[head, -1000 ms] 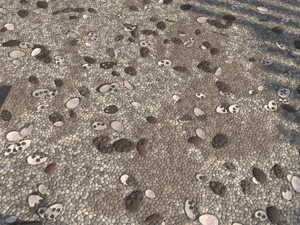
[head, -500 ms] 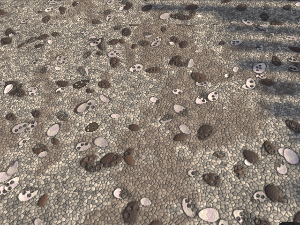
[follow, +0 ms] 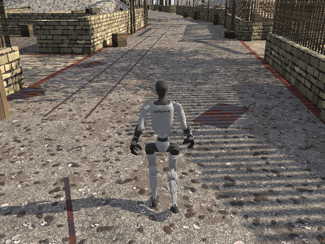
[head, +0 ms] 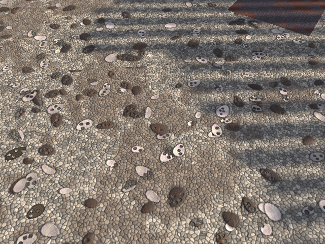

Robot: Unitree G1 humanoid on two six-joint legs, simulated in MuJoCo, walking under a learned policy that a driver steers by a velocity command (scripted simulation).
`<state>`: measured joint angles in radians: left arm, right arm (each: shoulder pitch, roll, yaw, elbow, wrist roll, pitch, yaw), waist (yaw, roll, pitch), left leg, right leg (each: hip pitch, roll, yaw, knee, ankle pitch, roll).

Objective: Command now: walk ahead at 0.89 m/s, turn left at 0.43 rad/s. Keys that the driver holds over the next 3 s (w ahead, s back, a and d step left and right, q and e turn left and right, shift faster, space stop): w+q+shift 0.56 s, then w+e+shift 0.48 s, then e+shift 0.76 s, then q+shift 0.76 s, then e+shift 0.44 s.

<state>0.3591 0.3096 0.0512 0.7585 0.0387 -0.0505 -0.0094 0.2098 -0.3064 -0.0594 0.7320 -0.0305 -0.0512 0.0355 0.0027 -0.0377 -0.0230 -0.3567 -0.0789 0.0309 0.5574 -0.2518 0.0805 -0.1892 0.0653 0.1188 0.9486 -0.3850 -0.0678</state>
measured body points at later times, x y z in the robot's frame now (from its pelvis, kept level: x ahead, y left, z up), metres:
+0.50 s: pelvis +0.41 +0.04 +0.00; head +0.44 +0.05 +0.45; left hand +0.44 +0.35 -0.09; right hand +0.59 -0.21 -0.11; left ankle +0.27 +0.09 -0.62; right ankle +0.47 -0.07 -0.73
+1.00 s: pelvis +0.82 +0.28 +0.01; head +0.84 +0.29 +0.46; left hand +0.79 +0.56 -0.12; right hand +0.96 +0.03 -0.12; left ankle +0.73 +0.32 -0.73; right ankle +0.90 +0.15 -0.63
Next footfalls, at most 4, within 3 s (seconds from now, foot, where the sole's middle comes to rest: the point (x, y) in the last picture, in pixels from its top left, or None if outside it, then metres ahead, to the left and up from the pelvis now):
0.36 right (182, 242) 0.51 -0.06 -0.77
0.78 left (90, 183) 0.77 0.35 -0.77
1.20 right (98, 109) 1.23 0.37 -0.77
1.66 left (81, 83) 1.44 0.50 -0.77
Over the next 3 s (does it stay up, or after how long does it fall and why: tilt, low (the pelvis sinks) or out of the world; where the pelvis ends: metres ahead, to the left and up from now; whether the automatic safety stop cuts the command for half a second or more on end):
stays up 1.31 0.46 0.01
